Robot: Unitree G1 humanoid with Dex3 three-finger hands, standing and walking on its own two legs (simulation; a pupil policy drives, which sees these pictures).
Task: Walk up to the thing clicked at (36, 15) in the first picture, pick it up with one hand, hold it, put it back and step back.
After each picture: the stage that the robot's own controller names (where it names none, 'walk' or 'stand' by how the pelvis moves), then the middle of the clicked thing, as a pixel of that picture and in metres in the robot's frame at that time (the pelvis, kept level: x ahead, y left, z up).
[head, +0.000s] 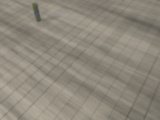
stand; (36, 12) +1.91 +0.65 -0.65
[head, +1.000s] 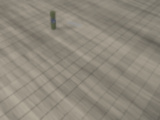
walk; (53, 20) +1.83 +0.33 -0.62
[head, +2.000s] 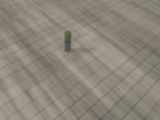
walk; (67, 42) +1.23 +0.12 -0.64
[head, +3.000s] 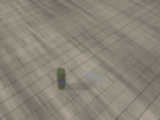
walk; (61, 79) +0.77 +0.15 -0.64
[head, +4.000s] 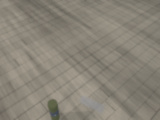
walk; (54, 111) +0.51 +0.20 -0.64
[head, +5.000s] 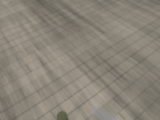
stand; out of the picture +0.43 +0.17 -0.63
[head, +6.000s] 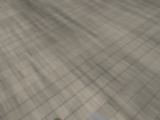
stand; out of the picture +0.40 +0.19 -0.65
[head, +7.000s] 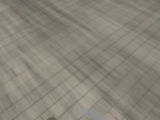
stand; out of the picture +0.37 +0.22 -0.65
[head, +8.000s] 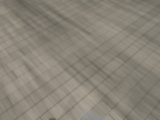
stand; out of the picture +0.39 +0.21 -0.66
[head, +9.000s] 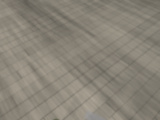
stand; out of the picture +0.39 +0.19 -0.66
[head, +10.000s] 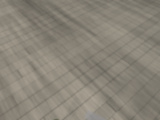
stand; out of the picture +0.38 +0.18 -0.66
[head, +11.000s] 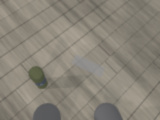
go down; (39, 79) +0.43 +0.20 -0.43
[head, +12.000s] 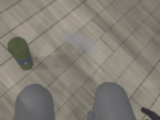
go down; (22, 56) +0.46 +0.24 -0.27
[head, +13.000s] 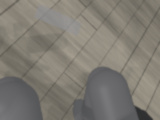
close in; out of the picture +0.45 +0.27 -0.18
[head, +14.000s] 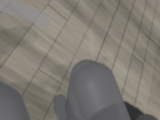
close; out of the picture +0.43 +0.30 -0.16
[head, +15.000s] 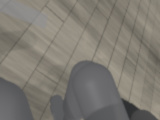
lift; out of the picture +0.42 +0.30 -0.16
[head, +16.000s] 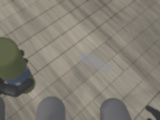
lift; (16, 72) +0.34 +0.21 +0.02
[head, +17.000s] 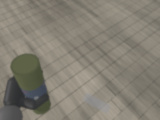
hold; (34, 88) +0.31 +0.17 +0.03
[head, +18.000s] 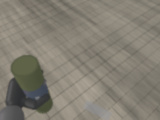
hold; (36, 88) +0.31 +0.17 +0.04
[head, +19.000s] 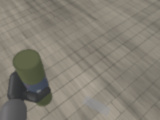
crouch; (36, 82) +0.33 +0.17 +0.03
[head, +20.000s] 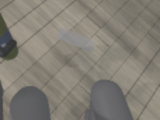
crouch; out of the picture +0.47 +0.23 -0.04
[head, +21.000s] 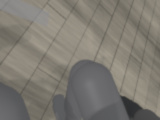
lower; out of the picture +0.43 +0.32 -0.16
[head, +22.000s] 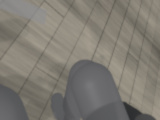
lower; out of the picture +0.44 +0.32 -0.16
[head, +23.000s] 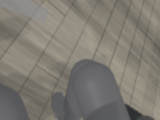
lower; out of the picture +0.44 +0.32 -0.16
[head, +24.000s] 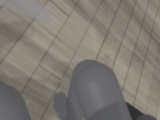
lower; out of the picture +0.43 +0.32 -0.16
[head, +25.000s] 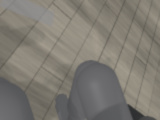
loosen; out of the picture +0.43 +0.29 -0.16
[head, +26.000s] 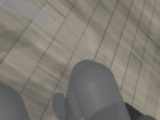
withdraw; out of the picture +0.42 +0.30 -0.16
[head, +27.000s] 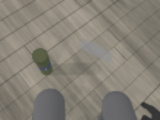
walk; (43, 63) +0.46 +0.21 -0.35
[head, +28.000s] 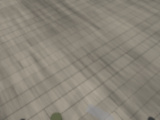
stand; out of the picture +0.40 +0.17 -0.59
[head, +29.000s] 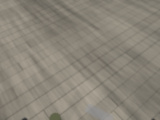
stand; out of the picture +0.40 +0.18 -0.60
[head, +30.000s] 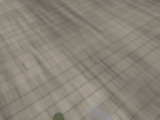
stand; out of the picture +0.41 +0.17 -0.63
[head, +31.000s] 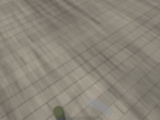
walk; (60, 116) +0.42 +0.17 -0.65
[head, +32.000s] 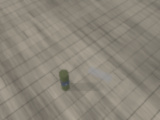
walk; (64, 81) +0.62 +0.13 -0.63
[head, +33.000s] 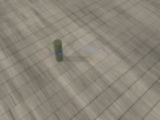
walk; (58, 51) +0.94 +0.22 -0.64
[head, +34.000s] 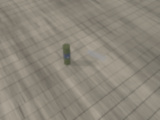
stand; (66, 55) +1.04 +0.17 -0.65
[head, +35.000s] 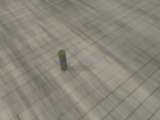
stand; (62, 61) +1.03 +0.21 -0.66
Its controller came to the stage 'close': yes
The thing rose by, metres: 0.68
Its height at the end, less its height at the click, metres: +0.00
